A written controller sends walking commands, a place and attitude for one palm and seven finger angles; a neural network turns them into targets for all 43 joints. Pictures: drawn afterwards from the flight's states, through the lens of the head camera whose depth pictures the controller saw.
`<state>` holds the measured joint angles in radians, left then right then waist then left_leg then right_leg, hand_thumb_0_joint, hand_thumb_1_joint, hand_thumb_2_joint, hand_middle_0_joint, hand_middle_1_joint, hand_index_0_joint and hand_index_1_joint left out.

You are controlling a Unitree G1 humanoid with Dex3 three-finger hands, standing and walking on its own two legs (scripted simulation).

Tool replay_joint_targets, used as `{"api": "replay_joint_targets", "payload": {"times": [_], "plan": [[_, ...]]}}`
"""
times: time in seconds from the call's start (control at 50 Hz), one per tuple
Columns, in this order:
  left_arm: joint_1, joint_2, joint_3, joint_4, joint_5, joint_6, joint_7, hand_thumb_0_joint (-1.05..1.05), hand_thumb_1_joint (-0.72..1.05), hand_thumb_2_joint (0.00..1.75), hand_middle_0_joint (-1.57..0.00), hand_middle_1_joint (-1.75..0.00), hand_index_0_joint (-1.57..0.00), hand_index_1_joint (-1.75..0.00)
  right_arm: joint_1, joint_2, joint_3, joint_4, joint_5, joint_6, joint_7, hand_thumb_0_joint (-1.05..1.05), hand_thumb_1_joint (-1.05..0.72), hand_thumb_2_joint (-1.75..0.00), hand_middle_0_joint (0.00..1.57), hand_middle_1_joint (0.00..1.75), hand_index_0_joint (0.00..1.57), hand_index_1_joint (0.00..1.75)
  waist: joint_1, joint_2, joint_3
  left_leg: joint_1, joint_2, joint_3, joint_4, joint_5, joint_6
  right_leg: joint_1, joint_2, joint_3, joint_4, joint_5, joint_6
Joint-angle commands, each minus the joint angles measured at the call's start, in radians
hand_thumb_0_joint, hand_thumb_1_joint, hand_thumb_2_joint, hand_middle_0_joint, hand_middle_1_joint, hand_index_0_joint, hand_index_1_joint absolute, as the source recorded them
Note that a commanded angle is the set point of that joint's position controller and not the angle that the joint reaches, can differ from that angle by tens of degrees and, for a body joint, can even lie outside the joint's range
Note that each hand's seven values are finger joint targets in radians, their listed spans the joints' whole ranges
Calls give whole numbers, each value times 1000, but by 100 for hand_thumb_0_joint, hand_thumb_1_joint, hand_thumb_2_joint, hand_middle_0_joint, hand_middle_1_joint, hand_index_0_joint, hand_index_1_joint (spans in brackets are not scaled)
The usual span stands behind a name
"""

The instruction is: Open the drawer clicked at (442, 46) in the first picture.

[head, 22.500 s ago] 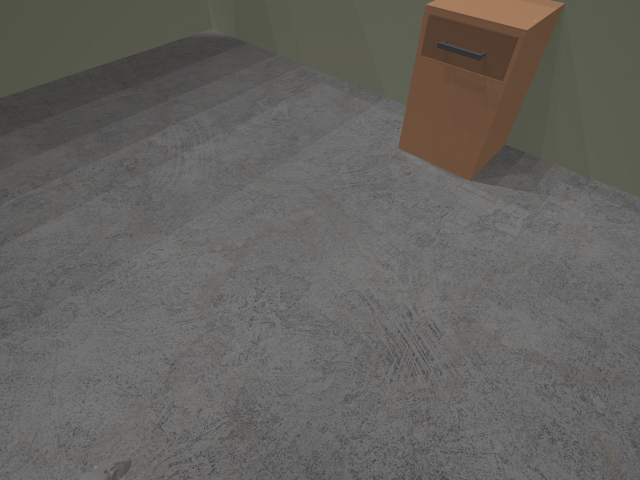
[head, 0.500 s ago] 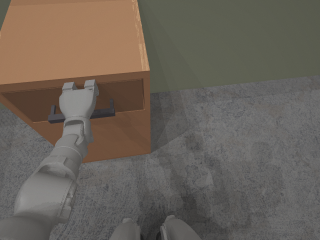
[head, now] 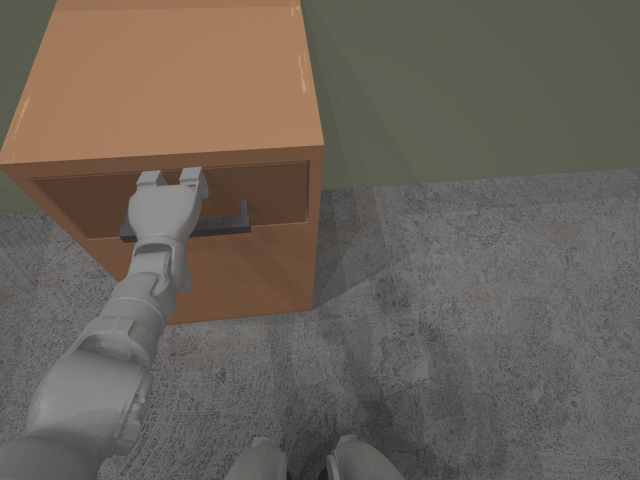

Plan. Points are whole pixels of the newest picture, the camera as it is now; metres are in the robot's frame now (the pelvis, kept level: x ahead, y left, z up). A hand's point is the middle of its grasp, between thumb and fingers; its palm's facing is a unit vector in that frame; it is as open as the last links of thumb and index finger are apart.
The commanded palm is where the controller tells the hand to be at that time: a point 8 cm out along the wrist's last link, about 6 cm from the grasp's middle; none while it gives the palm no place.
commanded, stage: re-aim the fingers above the handle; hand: left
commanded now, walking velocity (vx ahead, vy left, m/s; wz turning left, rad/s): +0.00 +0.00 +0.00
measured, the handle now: (188, 218) +0.52 +0.18 -0.09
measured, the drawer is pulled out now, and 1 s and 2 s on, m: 0.00 0.00 0.00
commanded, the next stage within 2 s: lower the fingers behind the handle in 0.92 s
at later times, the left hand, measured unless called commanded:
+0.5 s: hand (169, 225) +0.47 +0.19 -0.03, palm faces -0.06 -0.03 -1.00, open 13.7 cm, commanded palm +0.45 +0.17 +0.02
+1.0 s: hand (187, 221) +0.47 +0.16 -0.02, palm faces -0.02 -0.02 -1.00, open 13.5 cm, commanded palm +0.45 +0.16 +0.03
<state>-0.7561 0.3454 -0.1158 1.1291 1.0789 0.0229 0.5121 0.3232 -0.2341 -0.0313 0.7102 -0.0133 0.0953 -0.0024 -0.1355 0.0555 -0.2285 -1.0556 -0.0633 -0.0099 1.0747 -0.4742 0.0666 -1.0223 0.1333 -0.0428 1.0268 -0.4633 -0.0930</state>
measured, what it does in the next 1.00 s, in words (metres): stands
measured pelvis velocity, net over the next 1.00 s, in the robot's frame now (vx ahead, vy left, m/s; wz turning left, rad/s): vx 0.00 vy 0.01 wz -0.03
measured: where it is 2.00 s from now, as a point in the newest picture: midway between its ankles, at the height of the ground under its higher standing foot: outside the picture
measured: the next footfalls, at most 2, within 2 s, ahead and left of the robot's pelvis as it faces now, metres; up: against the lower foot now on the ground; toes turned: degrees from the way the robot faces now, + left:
none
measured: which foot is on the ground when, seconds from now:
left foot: down 0.00-1.00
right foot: down 0.00-1.00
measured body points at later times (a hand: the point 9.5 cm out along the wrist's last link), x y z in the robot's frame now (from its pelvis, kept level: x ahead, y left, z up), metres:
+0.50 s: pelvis +0.01 +0.01 +0.01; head +0.11 +0.02 +0.45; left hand +0.46 +0.18 +0.03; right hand +0.02 -0.25 -0.12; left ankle +0.00 +0.08 -0.66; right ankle +0.00 -0.07 -0.66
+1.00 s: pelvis +0.00 +0.01 +0.01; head +0.11 +0.01 +0.44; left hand +0.47 +0.16 +0.03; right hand +0.03 -0.24 -0.13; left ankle +0.00 +0.08 -0.66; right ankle +0.00 -0.07 -0.66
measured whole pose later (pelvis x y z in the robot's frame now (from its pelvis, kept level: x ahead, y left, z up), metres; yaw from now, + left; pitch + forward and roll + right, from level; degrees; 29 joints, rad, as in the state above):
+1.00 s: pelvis +0.00 +0.01 +0.01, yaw -2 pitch +25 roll -2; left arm -0.79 0.27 -0.10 1.17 1.09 0.16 0.59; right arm 0.30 -0.20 -0.01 0.70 -0.02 0.14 0.01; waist -0.14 0.07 -0.22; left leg -1.00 -0.06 0.03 1.03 -0.47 0.09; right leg -0.98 0.13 0.00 1.00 -0.45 -0.07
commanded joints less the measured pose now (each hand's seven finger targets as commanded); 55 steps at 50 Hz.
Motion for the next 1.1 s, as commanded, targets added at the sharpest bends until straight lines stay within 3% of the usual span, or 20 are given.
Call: {"api": "replay_joint_targets", "payload": {"times": [0.0,0.1,0.12,0.14,0.2,0.22,0.3,0.32,0.34,0.44,0.5,0.52,0.64,0.76,0.84,0.88,0.92,1.02,1.04,1.08], "plan": [[-483,167,64,-231,39,-26,89,0,-50,30,-30,-120,-30,-120,127,-151,-65,-50,-15,-9,0,0,-90,-90,20,30,20,30,-24,86,-466,432,47,-61,-66,408,-20,118,-42,61,-110,317,45],[-446,227,121,-138,45,60,145,0,-50,30,-30,-120,-30,-120,117,-155,-50,-60,-21,11,5,0,-90,-90,20,30,20,30,-10,17,-451,324,38,-38,-70,394,-16,210,-44,65,-105,367,52],[-460,202,100,-147,42,75,148,0,-50,30,-30,-120,-30,-120,119,-154,-51,-64,-21,12,6,0,-90,-90,20,30,20,30,-18,20,-444,327,36,-34,-73,396,-15,222,-44,65,-110,381,51],[-473,221,111,-150,47,87,150,0,-50,30,-30,-120,-30,-120,116,-155,-52,-63,-20,14,7,0,-90,-90,20,30,20,30,-19,13,-451,337,39,-33,-78,401,-15,227,-46,68,-117,389,54],[-447,223,114,-145,39,113,140,0,-50,30,-30,-120,-30,-120,112,-155,-51,-70,-16,23,7,0,-90,-90,20,30,20,30,-5,20,-485,373,39,-32,-93,422,-18,257,-46,66,-124,401,55],[-432,223,116,-130,30,124,133,0,-50,30,-30,-120,-30,-120,116,-156,-49,-69,-15,25,6,0,-90,-90,20,30,20,30,-6,1,-451,359,38,-29,-100,411,-15,272,-45,65,-131,404,55],[-402,221,110,-136,18,118,99,0,-50,30,-30,-120,-30,-120,108,-152,-45,-79,-8,24,-1,0,-90,-90,20,30,20,30,0,-12,-454,360,38,-22,-117,395,-10,312,-49,78,-152,414,60],[-374,198,93,-116,9,118,90,0,-50,30,-30,-120,-30,-120,109,-153,-44,-82,-8,23,-2,0,-90,-90,20,30,20,30,-4,-16,-408,343,36,-19,-121,376,-9,309,-48,79,-161,405,59],[-396,213,98,-132,11,107,84,0,-50,30,-30,-120,-30,-120,109,-152,-42,-82,-5,20,-5,0,-90,-90,20,30,20,30,-7,-30,-413,330,38,-22,-124,358,-8,313,-50,81,-163,390,61],[-386,127,27,-139,23,56,58,0,-50,30,-30,-120,-30,-120,112,-148,-50,-81,-4,3,-6,0,-90,-90,20,30,20,30,-25,-8,-370,349,41,-31,-114,342,-10,237,-48,80,-163,350,54],[-402,26,-43,-163,16,29,47,0,-50,30,-30,-120,-30,-120,119,-143,-61,-70,-6,-4,5,0,-90,-90,20,30,20,30,-33,44,-371,432,51,-53,-110,377,-20,148,-43,60,-153,310,47],[-404,27,-35,-164,9,25,48,0,-50,30,-30,-120,-30,-120,124,-146,-65,-67,-8,-4,5,0,-90,-90,20,30,20,30,-36,37,-349,430,53,-58,-107,368,-21,134,-41,57,-152,292,44],[-472,93,31,-262,33,0,100,0,-50,30,-30,-120,-30,-120,122,-149,-74,-53,-19,11,8,0,-90,-90,20,30,20,30,-14,96,-478,508,63,-81,-81,479,-39,97,-39,45,-103,319,39],[-472,136,80,-163,58,104,177,0,-50,30,-30,-120,-30,-120,109,-155,-65,-51,-27,26,14,0,-90,-90,20,30,20,30,-12,47,-437,443,61,-71,-87,452,-39,119,-36,33,-101,305,41],[-492,159,79,-159,34,153,156,0,-50,30,-30,-120,-30,-120,105,-154,-56,-64,-18,30,10,0,-90,-90,20,30,20,30,-22,-1,-480,420,52,-51,-104,438,-24,223,-43,51,-126,369,53],[-465,210,115,-155,18,161,135,0,-50,30,-30,-120,-30,-120,102,-157,-50,-68,-15,30,5,0,-90,-90,20,30,20,30,1,4,-477,406,47,-43,-123,425,-22,278,-46,60,-135,390,51],[-440,139,53,-119,12,167,110,0,-50,30,-30,-120,-30,-120,101,-149,-48,-74,-8,28,-1,0,-90,-90,20,30,20,30,-19,-4,-425,391,44,-36,-130,383,-17,265,-46,62,-156,365,55],[-393,124,34,-89,4,121,61,0,-50,30,-30,-120,-30,-120,112,-146,-44,-81,-3,10,-10,0,-90,-90,20,30,20,30,-27,-49,-364,329,39,-24,-125,330,-6,283,-49,82,-172,363,59],[-396,143,43,-97,7,105,56,0,-50,30,-30,-120,-30,-120,113,-145,-41,-79,-3,7,-12,0,-90,-90,20,30,20,30,-24,-49,-371,311,39,-25,-120,320,-6,280,-52,87,-166,360,59],[-376,103,19,-89,8,80,44,0,-50,30,-30,-120,-30,-120,113,-140,-44,-80,-5,-1,-9,0,-90,-90,20,30,20,30,-24,-20,-341,307,37,-25,-112,318,-7,247,-53,86,-161,354,51]]}}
